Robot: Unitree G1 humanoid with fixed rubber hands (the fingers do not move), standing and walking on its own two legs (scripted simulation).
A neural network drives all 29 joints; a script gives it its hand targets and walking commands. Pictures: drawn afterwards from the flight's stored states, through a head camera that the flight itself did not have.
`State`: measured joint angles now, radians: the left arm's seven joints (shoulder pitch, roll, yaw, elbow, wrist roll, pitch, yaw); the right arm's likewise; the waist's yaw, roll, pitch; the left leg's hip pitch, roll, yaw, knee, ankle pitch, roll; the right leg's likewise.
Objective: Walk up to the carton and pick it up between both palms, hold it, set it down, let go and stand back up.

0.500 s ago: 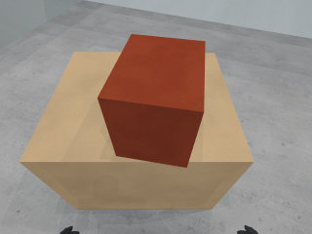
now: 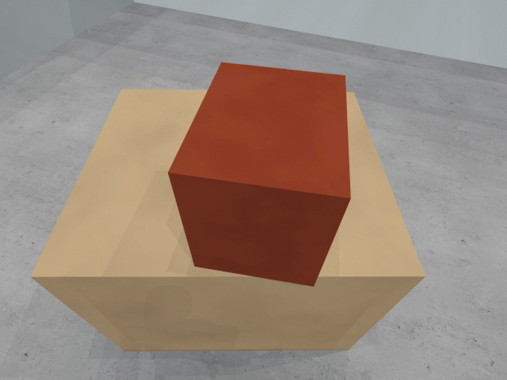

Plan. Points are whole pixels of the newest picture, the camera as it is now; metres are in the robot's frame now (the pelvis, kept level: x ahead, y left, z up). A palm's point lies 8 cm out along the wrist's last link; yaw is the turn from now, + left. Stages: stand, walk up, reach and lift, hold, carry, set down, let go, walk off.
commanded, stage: walk up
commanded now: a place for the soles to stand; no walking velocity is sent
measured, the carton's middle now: (267, 174) +0.48 -0.02 +0.01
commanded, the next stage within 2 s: none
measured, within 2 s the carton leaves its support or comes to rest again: neither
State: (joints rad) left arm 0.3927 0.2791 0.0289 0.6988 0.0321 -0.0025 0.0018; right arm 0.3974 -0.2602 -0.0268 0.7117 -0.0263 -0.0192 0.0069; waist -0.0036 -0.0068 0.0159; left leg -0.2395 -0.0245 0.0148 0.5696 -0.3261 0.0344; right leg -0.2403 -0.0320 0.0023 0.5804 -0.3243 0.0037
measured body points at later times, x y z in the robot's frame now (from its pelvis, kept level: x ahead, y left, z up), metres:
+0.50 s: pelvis +0.03 +0.01 +0.00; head +0.06 +0.01 +0.45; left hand +0.18 +0.25 -0.10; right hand +0.06 -0.26 -0.12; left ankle -0.01 +0.10 -0.73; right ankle +0.10 -0.10 -0.72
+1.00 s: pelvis +0.03 +0.01 +0.00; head +0.04 +0.01 +0.45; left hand +0.10 +0.28 -0.12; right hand +0.08 -0.25 -0.12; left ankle +0.00 +0.11 -0.73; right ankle +0.10 -0.10 -0.73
